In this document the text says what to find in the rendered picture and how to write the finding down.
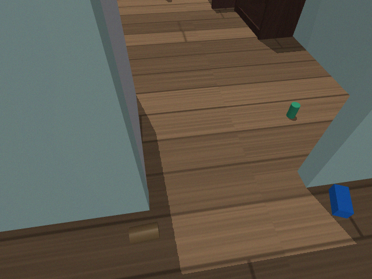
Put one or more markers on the bookshelf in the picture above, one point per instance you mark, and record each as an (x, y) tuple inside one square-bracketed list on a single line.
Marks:
[(270, 19)]

